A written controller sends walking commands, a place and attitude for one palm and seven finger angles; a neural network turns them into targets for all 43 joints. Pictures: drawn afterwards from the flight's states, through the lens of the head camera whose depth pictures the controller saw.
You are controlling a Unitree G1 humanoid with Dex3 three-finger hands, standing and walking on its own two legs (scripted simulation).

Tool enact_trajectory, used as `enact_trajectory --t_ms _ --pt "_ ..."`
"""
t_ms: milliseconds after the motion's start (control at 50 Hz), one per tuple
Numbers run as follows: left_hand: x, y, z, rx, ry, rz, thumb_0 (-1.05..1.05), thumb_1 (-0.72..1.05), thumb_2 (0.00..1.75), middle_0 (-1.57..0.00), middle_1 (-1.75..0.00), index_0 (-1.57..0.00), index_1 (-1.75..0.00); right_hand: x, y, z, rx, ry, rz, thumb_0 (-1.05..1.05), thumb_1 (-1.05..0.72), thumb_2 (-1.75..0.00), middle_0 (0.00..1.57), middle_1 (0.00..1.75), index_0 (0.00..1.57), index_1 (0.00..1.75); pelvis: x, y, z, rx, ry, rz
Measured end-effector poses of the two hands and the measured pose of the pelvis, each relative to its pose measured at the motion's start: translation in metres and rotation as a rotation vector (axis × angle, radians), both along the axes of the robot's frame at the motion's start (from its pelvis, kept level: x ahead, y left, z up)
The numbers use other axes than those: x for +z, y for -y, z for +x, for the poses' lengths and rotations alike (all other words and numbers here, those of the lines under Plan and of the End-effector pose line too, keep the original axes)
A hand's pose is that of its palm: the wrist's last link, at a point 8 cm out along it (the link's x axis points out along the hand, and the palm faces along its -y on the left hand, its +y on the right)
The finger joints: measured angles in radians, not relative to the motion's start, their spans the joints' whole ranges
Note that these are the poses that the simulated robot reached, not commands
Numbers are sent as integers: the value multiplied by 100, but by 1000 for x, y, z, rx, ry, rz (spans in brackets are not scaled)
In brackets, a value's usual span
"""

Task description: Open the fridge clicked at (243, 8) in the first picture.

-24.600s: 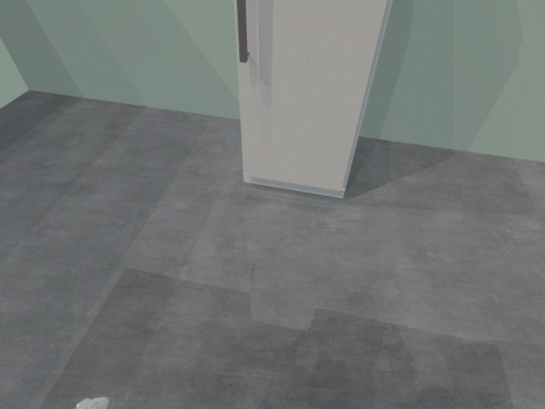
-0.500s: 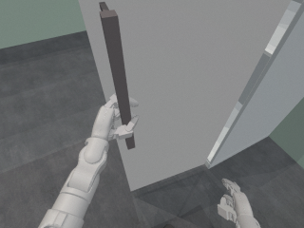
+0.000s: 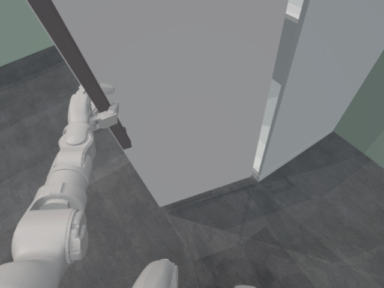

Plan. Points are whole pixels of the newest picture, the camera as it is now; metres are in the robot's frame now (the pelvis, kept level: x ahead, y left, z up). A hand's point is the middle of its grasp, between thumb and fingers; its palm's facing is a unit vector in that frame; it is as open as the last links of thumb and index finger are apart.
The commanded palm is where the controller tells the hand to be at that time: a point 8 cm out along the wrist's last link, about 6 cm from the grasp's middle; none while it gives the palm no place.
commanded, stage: stop walking and hold the door back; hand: left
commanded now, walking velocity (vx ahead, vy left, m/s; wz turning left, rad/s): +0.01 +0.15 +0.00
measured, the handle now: (93, 83) +0.51 +0.19 +0.15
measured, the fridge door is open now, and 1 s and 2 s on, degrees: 75 78 76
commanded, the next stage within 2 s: loosen the grip on the handle in 0.52 s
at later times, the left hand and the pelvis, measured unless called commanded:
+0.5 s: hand (110, 117) +0.45 +0.16 +0.10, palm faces +0.07 -0.99 -0.15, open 6.6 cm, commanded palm +0.43 +0.22 +0.09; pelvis +0.04 +0.03 -0.01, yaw -2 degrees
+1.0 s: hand (108, 127) +0.43 +0.17 +0.09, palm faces +0.06 -0.98 -0.18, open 12.7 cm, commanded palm +0.40 +0.23 +0.09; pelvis +0.03 +0.01 -0.02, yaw -2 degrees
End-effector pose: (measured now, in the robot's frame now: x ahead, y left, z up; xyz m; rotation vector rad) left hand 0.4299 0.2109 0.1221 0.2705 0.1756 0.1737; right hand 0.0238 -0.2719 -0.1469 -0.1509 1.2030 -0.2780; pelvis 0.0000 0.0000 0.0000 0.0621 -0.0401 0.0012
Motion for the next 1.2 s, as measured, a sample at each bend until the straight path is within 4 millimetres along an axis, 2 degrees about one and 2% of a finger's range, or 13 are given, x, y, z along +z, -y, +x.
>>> enact_trajectory --t_ms 120,220,320,400,480,540,660,700,780,880,960,1080,1200 --pt "-1 -3 8 -1 20 -32 -1 58 80 -38 -136 -34 -140 27 21 42 26 130 -60 1 -91 -90 20 30 20 30 8 1 9 -1 12 28" --pt "-6 -5 11 -38 101 -66 0 59 80 -42 -138 -34 -140 41 12 86 69 219 -97 1 -91 -90 19 30 20 30 5 -9 20 -4 6 16" --pt "-11 -9 13 -106 220 -108 2 58 79 -44 -139 -35 -140 46 -16 132 100 307 -122 1 -91 -90 19 30 20 30 -11 -28 38 -10 -14 -35" --pt "-13 -7 6 -132 271 -123 3 60 77 -45 -139 -32 -140 50 -52 163 140 369 -53 1 -91 -90 19 30 20 30 -12 -32 41 -33 -23 -33" --pt "-13 -4 -4 -138 274 -107 2 61 74 -45 -139 -31 -140 45 -85 183 200 407 38 1 -91 -90 20 30 20 30 -10 -32 44 -38 -25 -50" --pt "-12 -3 -9 -138 271 -80 0 59 71 -46 -140 -33 -140 34 -100 190 236 403 90 1 -90 -90 20 30 20 30 -15 -26 46 -30 -16 -43" --pt "-8 -6 -3 -155 201 -14 -6 53 73 -46 -140 -37 -140 27 -95 186 230 361 99 1 -90 -90 20 30 21 30 -12 -22 50 -22 -30 -56" --pt "-10 -10 2 -136 166 -70 -7 48 73 -46 -140 -39 -140 35 -83 181 211 388 82 1 -90 -90 20 30 21 30 -10 -20 52 -15 -76 -44" --pt "-13 -12 -4 -86 191 -167 -5 41 69 -41 -136 -38 -137 49 -51 164 172 447 16 1 -90 -90 20 30 21 30 -11 -17 53 -28 -97 -34" --pt "-17 -9 -15 -103 267 -104 -2 13 54 -38 -132 -28 -129 51 -15 129 126 413 -61 1 -90 -90 20 30 20 30 -16 -15 42 -42 -104 -35" --pt "-20 -9 -23 -142 297 -81 -1 -16 39 -39 -132 -27 -126 48 -1 98 98 333 -97 1 -91 -90 20 30 20 30 -18 -12 33 -41 -108 -39" --pt "-30 -16 -26 -153 246 -75 -1 -42 26 -38 -129 -31 -125 40 -9 70 59 256 -89 1 -91 -90 19 30 20 30 -16 -16 26 -54 -118 -51" --pt "-33 -15 -28 -155 272 -104 -1 -51 22 -36 -122 -29 -121 31 -37 74 79 253 -40 2 -91 -90 20 30 20 30 -16 -26 29 -48 -124 -59"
